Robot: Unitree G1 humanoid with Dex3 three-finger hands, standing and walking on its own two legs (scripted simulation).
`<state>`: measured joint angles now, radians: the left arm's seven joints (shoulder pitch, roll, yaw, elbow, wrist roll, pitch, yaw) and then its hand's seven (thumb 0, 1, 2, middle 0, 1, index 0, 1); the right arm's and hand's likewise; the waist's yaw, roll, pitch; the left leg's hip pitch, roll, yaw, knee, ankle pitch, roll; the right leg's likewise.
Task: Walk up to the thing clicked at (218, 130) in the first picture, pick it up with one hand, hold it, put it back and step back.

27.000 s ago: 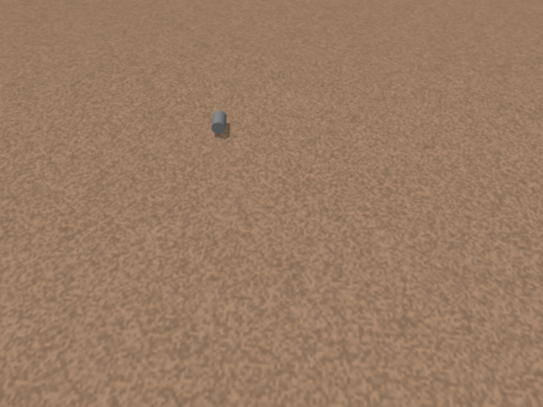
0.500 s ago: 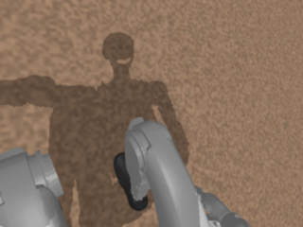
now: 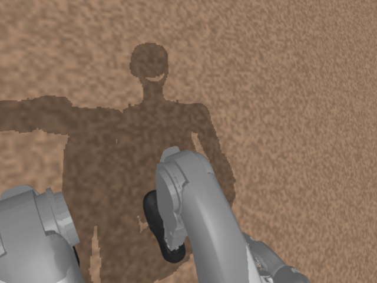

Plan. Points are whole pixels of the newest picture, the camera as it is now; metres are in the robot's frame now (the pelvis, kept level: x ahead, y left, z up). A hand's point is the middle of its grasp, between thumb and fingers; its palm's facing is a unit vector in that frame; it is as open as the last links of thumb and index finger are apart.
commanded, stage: close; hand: left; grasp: from above
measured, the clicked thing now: out of the picture +0.45 +0.38 -0.26
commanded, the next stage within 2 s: settle in 0.42 s
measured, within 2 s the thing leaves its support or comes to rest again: leaves its support in 0.88 s
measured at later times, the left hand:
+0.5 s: hand out of the picture +0.44 +0.35 -0.23, palm faces -0.44 -0.13 -0.89, open 10.9 cm
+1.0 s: hand out of the picture +0.44 +0.36 -0.19, palm faces -0.42 -0.10 -0.90, open 10.6 cm
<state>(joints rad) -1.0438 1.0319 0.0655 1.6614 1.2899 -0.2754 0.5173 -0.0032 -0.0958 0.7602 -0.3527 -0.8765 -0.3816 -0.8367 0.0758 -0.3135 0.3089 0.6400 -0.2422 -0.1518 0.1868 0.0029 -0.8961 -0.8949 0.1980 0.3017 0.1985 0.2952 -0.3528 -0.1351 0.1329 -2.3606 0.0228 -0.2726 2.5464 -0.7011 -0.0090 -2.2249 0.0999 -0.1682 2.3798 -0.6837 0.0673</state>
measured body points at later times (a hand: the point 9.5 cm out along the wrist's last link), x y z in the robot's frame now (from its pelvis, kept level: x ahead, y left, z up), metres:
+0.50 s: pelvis +0.00 +0.00 +0.00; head +0.26 +0.14 +0.34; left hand +0.46 +0.36 -0.18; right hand +0.08 -0.25 -0.06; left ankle +0.06 +0.13 -0.27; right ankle +0.11 -0.12 -0.27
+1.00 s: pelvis +0.00 +0.00 +0.01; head +0.25 +0.13 +0.36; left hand +0.45 +0.36 -0.14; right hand +0.10 -0.26 -0.07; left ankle +0.06 +0.13 -0.27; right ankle +0.11 -0.12 -0.27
